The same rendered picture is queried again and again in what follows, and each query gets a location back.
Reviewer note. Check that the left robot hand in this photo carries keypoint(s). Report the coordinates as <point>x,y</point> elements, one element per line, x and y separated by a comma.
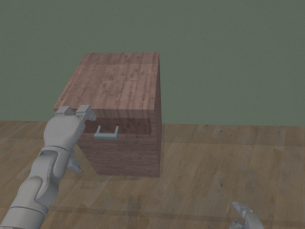
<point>65,129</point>

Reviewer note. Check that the drawer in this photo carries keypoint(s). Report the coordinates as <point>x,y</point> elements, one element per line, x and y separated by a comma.
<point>127,125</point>

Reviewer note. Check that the cabinet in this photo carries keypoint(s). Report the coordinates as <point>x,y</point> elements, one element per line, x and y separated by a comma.
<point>119,84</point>

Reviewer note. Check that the handle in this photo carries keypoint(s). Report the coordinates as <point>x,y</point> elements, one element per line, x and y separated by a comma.
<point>99,135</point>

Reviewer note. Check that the left robot forearm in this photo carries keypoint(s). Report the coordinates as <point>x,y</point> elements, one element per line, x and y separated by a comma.
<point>38,191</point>

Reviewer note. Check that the right robot hand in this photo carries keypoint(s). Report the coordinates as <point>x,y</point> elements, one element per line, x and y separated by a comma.
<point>252,221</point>

